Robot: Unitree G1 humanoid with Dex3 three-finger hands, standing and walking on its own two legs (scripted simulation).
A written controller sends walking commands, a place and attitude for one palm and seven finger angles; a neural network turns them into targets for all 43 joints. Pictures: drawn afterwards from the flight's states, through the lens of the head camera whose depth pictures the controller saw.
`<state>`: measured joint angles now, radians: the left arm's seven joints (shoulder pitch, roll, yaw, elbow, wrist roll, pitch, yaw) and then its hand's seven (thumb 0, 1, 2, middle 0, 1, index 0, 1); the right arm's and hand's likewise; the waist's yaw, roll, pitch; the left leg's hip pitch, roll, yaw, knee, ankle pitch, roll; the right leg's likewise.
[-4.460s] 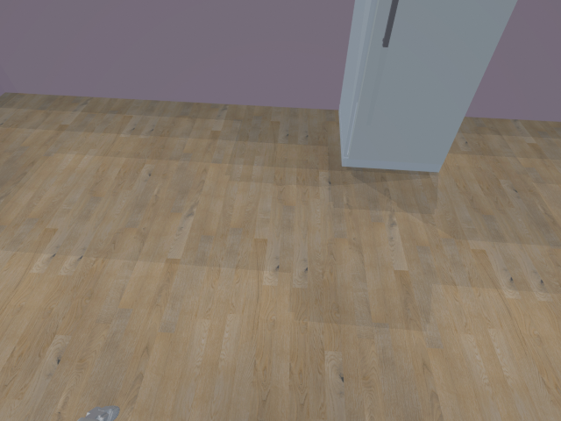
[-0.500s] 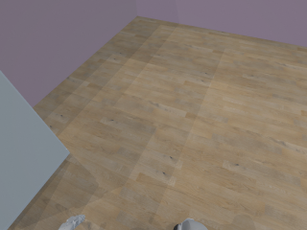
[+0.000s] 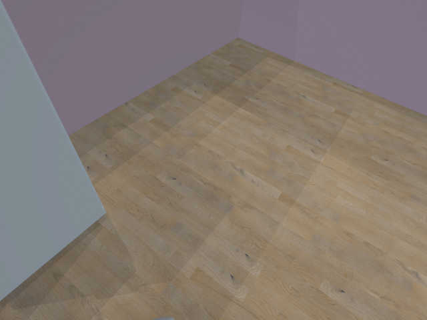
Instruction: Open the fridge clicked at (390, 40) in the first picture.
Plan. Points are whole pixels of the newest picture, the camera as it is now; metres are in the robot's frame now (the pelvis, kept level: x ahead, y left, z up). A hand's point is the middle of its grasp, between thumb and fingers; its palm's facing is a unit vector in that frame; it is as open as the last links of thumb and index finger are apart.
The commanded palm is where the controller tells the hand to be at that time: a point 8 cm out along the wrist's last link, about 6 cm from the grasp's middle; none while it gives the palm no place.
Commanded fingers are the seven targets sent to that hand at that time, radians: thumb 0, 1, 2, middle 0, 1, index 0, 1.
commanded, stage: turn to face it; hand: left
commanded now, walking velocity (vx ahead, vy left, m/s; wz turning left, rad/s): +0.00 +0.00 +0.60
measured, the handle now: out of the picture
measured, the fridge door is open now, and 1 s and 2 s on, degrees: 0 0 0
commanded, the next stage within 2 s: take the last steps up to it in 1.50 s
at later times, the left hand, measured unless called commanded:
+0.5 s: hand out of the picture +0.07 +0.16 -0.13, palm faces +0.28 -0.91 -0.30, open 7.4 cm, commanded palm none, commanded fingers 0.00 0.90 0.90 -0.20 -0.30 -0.20 -0.30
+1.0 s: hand out of the picture -0.14 +0.14 -0.17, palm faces +0.60 -0.76 -0.27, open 7.4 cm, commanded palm none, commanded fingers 0.00 0.90 0.90 -0.20 -0.30 -0.20 -0.30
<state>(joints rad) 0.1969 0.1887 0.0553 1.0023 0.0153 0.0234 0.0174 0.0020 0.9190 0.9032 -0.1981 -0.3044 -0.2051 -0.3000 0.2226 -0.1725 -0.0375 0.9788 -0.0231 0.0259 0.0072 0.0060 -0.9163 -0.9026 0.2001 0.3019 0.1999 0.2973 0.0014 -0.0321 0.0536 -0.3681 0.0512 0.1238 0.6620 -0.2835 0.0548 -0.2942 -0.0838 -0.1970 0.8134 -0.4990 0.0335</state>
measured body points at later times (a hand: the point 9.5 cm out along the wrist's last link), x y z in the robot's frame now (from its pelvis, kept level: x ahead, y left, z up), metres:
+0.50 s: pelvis +0.00 -0.07 +0.01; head +0.03 -0.10 +0.46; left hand +0.05 +0.20 -0.10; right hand +0.13 -0.31 -0.15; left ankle +0.03 +0.07 -0.69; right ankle +0.03 -0.17 -0.72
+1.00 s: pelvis -0.03 -0.06 +0.00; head +0.00 -0.02 +0.45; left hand -0.17 +0.18 -0.15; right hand +0.22 -0.20 -0.12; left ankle -0.10 +0.03 -0.72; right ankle +0.02 -0.18 -0.68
